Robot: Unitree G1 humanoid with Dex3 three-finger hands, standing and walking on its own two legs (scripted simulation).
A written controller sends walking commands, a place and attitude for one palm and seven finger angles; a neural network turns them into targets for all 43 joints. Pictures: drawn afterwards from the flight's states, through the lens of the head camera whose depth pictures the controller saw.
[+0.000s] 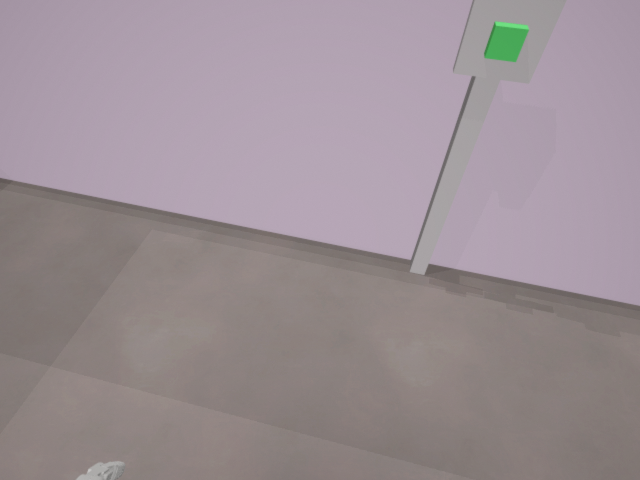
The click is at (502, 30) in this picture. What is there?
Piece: button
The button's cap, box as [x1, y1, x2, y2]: [484, 21, 528, 61]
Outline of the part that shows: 495,21 484,52 484,56 487,58 515,61 527,33 527,25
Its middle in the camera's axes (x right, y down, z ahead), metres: +0.41 -0.44 +0.86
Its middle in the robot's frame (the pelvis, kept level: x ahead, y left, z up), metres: +0.98 -0.36 +0.15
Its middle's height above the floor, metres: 0.92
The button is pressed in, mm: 0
